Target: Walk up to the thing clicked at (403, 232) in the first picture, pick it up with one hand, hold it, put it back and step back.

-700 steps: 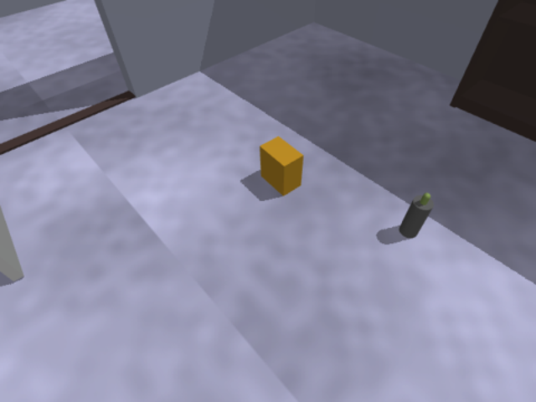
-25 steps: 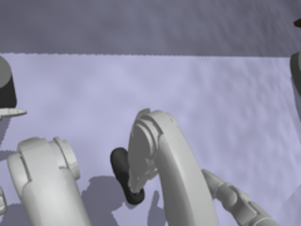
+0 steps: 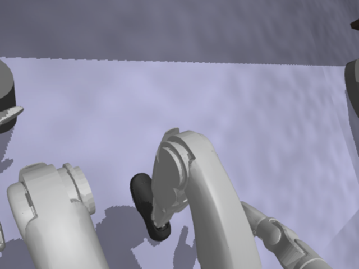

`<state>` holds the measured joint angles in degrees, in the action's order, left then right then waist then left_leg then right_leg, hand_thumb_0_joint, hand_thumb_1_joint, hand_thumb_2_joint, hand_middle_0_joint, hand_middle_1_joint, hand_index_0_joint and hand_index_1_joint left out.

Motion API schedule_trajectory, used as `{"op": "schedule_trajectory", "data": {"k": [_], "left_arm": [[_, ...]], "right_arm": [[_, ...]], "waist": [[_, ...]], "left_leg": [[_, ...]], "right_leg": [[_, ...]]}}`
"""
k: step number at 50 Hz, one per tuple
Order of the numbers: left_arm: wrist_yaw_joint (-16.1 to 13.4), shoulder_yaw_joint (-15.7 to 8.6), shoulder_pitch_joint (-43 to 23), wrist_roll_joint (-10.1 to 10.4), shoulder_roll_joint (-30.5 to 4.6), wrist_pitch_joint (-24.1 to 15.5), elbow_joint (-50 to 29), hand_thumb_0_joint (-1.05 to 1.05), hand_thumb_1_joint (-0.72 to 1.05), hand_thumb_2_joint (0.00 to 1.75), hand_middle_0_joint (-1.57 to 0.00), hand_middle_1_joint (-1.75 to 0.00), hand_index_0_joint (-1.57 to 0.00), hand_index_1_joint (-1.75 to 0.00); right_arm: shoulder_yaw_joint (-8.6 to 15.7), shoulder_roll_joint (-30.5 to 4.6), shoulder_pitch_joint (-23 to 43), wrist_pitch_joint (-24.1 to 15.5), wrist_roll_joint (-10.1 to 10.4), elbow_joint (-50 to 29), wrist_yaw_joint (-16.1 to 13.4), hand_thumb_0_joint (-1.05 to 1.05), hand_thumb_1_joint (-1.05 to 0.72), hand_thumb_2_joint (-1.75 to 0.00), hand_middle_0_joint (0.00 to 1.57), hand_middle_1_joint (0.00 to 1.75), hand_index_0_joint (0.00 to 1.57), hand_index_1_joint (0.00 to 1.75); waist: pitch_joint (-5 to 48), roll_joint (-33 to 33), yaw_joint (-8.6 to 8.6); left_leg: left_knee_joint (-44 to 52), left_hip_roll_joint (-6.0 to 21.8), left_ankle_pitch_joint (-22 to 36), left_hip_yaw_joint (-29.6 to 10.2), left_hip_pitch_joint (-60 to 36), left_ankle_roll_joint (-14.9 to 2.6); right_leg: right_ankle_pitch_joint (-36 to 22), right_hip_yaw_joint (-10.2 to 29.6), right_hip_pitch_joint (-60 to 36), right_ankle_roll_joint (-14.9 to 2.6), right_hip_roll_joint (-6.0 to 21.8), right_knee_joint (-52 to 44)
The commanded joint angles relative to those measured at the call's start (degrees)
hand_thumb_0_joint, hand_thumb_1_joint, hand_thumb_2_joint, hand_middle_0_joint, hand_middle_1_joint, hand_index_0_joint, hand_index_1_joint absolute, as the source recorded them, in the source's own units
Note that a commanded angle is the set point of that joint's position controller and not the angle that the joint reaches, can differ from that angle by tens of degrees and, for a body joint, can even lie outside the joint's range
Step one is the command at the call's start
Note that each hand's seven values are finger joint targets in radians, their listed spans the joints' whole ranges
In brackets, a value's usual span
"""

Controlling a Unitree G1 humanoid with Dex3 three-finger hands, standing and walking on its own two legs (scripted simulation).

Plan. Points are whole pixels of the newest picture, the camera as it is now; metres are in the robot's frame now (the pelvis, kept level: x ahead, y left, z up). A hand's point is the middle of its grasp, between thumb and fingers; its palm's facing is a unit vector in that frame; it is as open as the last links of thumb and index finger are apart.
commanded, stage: settle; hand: left
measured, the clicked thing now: out of the picture +0.47 +0.23 -0.17
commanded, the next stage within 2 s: lift in 1.62 s
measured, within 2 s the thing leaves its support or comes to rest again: leaves its support in 0.32 s
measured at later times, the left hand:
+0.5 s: hand out of the picture +0.43 +0.25 -0.11, palm faces +0.07 -0.99 -0.08, open 11.2 cm
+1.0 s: hand out of the picture +0.44 +0.24 -0.01, palm faces +0.06 -1.00 -0.07, open 11.2 cm
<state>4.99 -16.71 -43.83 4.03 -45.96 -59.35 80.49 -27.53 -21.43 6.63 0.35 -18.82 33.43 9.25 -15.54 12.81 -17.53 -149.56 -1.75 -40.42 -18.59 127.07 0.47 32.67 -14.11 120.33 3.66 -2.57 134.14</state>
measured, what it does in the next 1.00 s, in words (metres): rises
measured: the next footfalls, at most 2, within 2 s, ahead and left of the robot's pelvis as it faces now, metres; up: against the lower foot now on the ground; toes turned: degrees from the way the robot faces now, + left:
none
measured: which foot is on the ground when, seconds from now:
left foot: down 0.00-1.00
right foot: down 0.00-1.00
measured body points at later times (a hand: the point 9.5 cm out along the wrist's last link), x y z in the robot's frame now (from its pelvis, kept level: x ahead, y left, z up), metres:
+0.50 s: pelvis +0.01 +0.00 +0.02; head +0.23 +0.15 +0.38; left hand +0.42 +0.30 -0.10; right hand +0.15 -0.25 -0.05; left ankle +0.08 +0.12 -0.26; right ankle +0.15 -0.12 -0.26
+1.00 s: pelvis +0.02 -0.01 +0.05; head +0.23 +0.08 +0.44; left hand +0.43 +0.29 +0.00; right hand +0.17 -0.26 -0.06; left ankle +0.08 +0.12 -0.26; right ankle +0.15 -0.12 -0.26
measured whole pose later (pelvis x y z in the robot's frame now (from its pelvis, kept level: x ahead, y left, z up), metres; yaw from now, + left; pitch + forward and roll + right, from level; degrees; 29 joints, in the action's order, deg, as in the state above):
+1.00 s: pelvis +0.02 -0.01 +0.05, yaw +8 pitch +31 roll -8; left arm 12.7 -13.5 -34.4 7.1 -27.1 -31.6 48.6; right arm -7.2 -17.7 -4.7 2.0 -5.0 38.0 4.8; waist 3.1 0.3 -9.6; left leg -135.3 -1.3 -40.7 -7.6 126.1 0.7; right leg 36.9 -5.4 123.6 1.0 0.4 128.9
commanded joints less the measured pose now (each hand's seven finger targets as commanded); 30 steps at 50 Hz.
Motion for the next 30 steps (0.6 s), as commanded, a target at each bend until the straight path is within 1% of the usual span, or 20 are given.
{"op": "schedule_trajectory", "data": {"k": [1,4,6,9,10,13,14,15,16,17,19,20,21,22,24,25,26,27,28,30], "left_arm": [[1.7,0.4,-13.5,0.1,-3.8,-3.2,-11.1,0.0,0.19,1.07,-1.03,-1.15,-1.01,-1.17],[2.3,0.7,-15.0,-0.1,-4.5,-2.5,-15.0,0.0,0.19,1.1,-1.07,-1.2,-1.06,-1.22],[2.1,-0.1,-15.3,0.0,-5.3,-1.7,-18.8,0.0,0.2,1.12,-1.09,-1.22,-1.08,-1.25],[1.8,-1.5,-16.0,0.7,-5.6,-0.3,-23.3,0.0,0.19,1.13,-1.13,-1.26,-1.12,-1.28],[1.8,-1.5,-16.0,0.8,-5.6,0.0,-26.6,0.0,0.23,1.14,-1.13,-1.26,-1.11,-1.28],[1.2,-2.2,-17.5,1.0,-6.4,1.7,-33.6,0.0,0.21,1.18,-1.17,-1.31,-1.16,-1.33],[1.1,-1.7,-17.8,1.1,-5.5,2.5,-34.4,0.0,0.23,1.19,-1.18,-1.32,-1.17,-1.34],[0.8,-1.3,-19.6,1.2,-5.1,3.0,-37.2,0.0,0.23,1.2,-1.18,-1.33,-1.17,-1.35],[0.5,-1.8,-19.3,1.5,-5.5,3.6,-39.2,0.0,0.19,1.19,-1.19,-1.34,-1.18,-1.36],[0.5,-1.7,-16.7,1.5,-4.4,4.8,-37.1,0.0,0.22,1.22,-1.19,-1.35,-1.18,-1.37],[0.3,-0.7,-20.4,2.2,-3.3,5.8,-42.3,0.0,0.17,1.21,-1.18,-1.35,-1.17,-1.37],[0.4,0.1,-18.9,2.4,-1.9,6.6,-42.5,0.0,0.16,1.22,-1.19,-1.36,-1.18,-1.38],[0.3,-0.7,-19.8,2.5,-3.0,7.2,-44.3,0.0,0.14,1.21,-1.19,-1.36,-1.18,-1.38],[0.5,-0.6,-18.5,2.6,-2.2,8.1,-44.0,0.0,0.12,1.21,-1.19,-1.36,-1.18,-1.39],[1.2,0.5,-16.8,2.9,-0.3,9.6,-44.4,0.0,0.1,1.2,-1.17,-1.34,-1.15,-1.37],[1.5,0.9,-18.8,3.3,0.3,10.2,-45.4,0.0,0.07,1.2,-1.17,-1.35,-1.16,-1.38],[1.9,2.3,-18.7,3.5,2.4,10.8,-45.9,0.0,0.08,1.2,-1.17,-1.36,-1.17,-1.38],[2.4,1.5,-16.7,3.6,2.0,11.6,-45.4,0.0,0.08,1.2,-1.18,-1.36,-1.17,-1.38],[2.7,1.9,-17.1,3.7,2.2,12.2,-47.0,0.0,0.08,1.18,-1.18,-1.36,-1.18,-1.37],[3.5,2.0,-15.7,4.0,3.7,13.8,-46.2,0.0,0.09,1.18,-1.18,-1.35,-1.18,-1.37]], "right_arm": [[7.0,-19.6,-4.0,0.6,0.7,-0.5,-1.2,0.0,-0.9,-0.91,0.2,0.3,0.2,0.3],[7.6,-19.5,-4.8,0.8,1.1,0.2,-1.4,0.0,-0.9,-0.91,0.2,0.3,0.2,0.3],[8.2,-19.4,-5.9,0.8,1.2,0.4,-1.4,0.0,-0.89,-0.91,0.2,0.3,0.2,0.3],[9.4,-19.3,-7.2,1.1,1.7,0.2,-1.6,0.0,-0.89,-0.9,0.2,0.3,0.2,0.3],[9.7,-19.0,-7.4,1.2,1.8,0.4,-1.6,0.0,-0.89,-0.9,0.2,0.3,0.2,0.3],[11.1,-18.5,-7.9,1.4,2.7,-0.1,-1.9,0.0,-0.9,-0.91,0.2,0.3,0.2,0.3],[11.5,-18.4,-9.0,1.6,2.9,0.2,-1.9,0.0,-0.9,-0.91,0.2,0.3,0.2,0.3],[12.1,-18.3,-8.9,1.5,3.1,0.3,-1.9,0.0,-0.9,-0.91,0.2,0.3,0.2,0.3],[12.5,-17.9,-9.5,1.4,3.5,0.1,-2.1,0.0,-0.9,-0.91,0.2,0.3,0.2,0.3],[12.6,-17.1,-11.5,1.8,3.8,2.3,-2.1,0.0,-0.9,-0.91,0.2,0.3,0.2,0.3],[13.3,-16.5,-12.3,1.8,4.4,2.3,-2.3,0.0,-0.89,-0.91,0.2,0.3,0.2,0.3],[13.9,-16.1,-12.5,1.8,4.9,2.6,-2.3,0.0,-0.89,-0.91,0.2,0.3,0.2,0.3],[14.5,-16.0,-12.8,1.7,5.3,2.5,-2.6,0.0,-0.89,-0.91,0.2,0.3,0.2,0.3],[14.9,-15.5,-13.4,1.9,5.7,2.7,-2.6,0.0,-0.89,-0.91,0.2,0.3,0.2,0.3],[16.0,-14.7,-13.5,1.9,6.6,3.1,-2.9,0.0,-0.9,-0.91,0.2,0.3,0.2,0.3],[16.5,-14.6,-14.1,1.8,7.0,3.1,-3.0,0.0,-0.9,-0.91,0.2,0.3,0.2,0.3],[16.9,-14.4,-14.6,1.8,7.4,3.2,-3.0,0.0,-0.89,-0.91,0.2,0.3,0.2,0.3],[17.6,-14.3,-14.8,1.8,8.0,3.2,-3.1,0.0,-0.9,-0.91,0.2,0.3,0.2,0.3],[18.4,-14.1,-15.3,1.8,8.3,3.4,-3.1,0.0,-0.9,-0.9,0.2,0.3,0.2,0.3],[19.6,-13.9,-16.0,1.9,9.3,3.1,-3.4,0.0,-0.9,-0.9,0.2,0.3,0.2,0.3]], "waist": [[36.5,-30.4,-5.0],[37.8,-33.7,-4.4],[40.9,-35.2,-3.46],[43.2,-36.2,-2.72],[45.3,-37.2,-2.01],[48.2,-39.2,-1.2],[48.5,-40.2,-1.72],[48.7,-41.1,-1.5],[50.5,-40.9,-1.04],[49.6,-40.2,-1.01],[50.4,-40.8,-1.19],[50.7,-40.0,-0.5],[51.2,-39.7,-0.02],[51.5,-39.5,0.24],[51.4,-37.3,0.97],[52.2,-37.2,0.76],[51.9,-36.7,0.52],[51.6,-36.2,1.34],[52.5,-36.1,2.09],[53.9,-34.2,2.68]], "left_leg": [[19.2,3.1,6.7,4.5,-23.6,0.68],[20.3,3.3,7.7,4.2,-25.7,1.13],[20.0,3.4,10.5,4.8,-27.7,1.33],[20.4,3.2,11.4,5.3,-27.7,1.19],[20.4,3.3,12.8,5.5,-29.5,1.33],[21.7,3.5,13.3,5.6,-31.4,1.41],[22.1,3.5,13.4,5.8,-31.8,1.42],[22.7,3.5,12.8,5.8,-32.1,1.49],[22.6,3.4,13.3,6.2,-32.2,1.31],[23.0,3.4,12.5,6.2,-31.9,1.15],[23.6,3.3,12.5,6.5,-31.4,1.05],[24.1,3.1,11.6,6.7,-31.0,0.93],[24.2,3.1,10.9,7.0,-30.7,0.76],[24.7,2.9,9.9,7.3,-30.3,0.58],[25.2,2.8,8.1,7.8,-29.0,0.28],[25.1,2.6,8.0,8.2,-28.6,0.13],[25.9,2.4,8.0,8.1,-28.5,0.1],[26.8,2.4,6.7,8.0,-28.2,0.06],[26.8,2.1,6.3,8.7,-27.6,-0.11],[27.2,1.9,7.4,9.0,-27.7,-0.21]], "right_leg": [[-8.8,-4.1,-18.8,-4.26,-2.1,-9.3],[-9.4,-4.2,-18.0,-4.49,-1.9,-8.5],[-11.3,-3.6,-19.4,-4.62,-1.8,-8.3],[-12.0,-3.1,-20.5,-4.7,-1.7,-8.4],[-13.0,-2.8,-21.0,-4.75,-1.6,-8.4],[-12.9,-1.8,-19.8,-5.19,-1.3,-8.3],[-13.1,-1.7,-19.8,-5.19,-1.2,-8.5],[-12.5,-1.3,-18.7,-5.4,-1.0,-8.3],[-13.0,-0.9,-19.9,-5.43,-1.1,-8.6],[-12.2,-0.5,-19.5,-5.35,-1.0,-9.3],[-12.3,0.1,-18.8,-5.55,-0.8,-9.3],[-11.4,0.4,-18.5,-5.6,-0.8,-9.7],[-10.8,0.7,-18.2,-5.68,-0.8,-10.1],[-9.8,0.9,-18.3,-5.66,-0.7,-10.4],[-8.4,1.6,-17.2,-5.75,-0.6,-11.0],[-8.4,2.0,-17.5,-5.72,-0.6,-11.4],[-8.3,1.9,-16.5,-5.73,-0.3,-11.4],[-7.0,1.9,-15.4,-5.82,-0.2,-11.5],[-6.6,2.4,-16.0,-5.85,-0.2,-11.9],[-7.3,2.7,-15.6,-5.87,0.1,-12.2]]}}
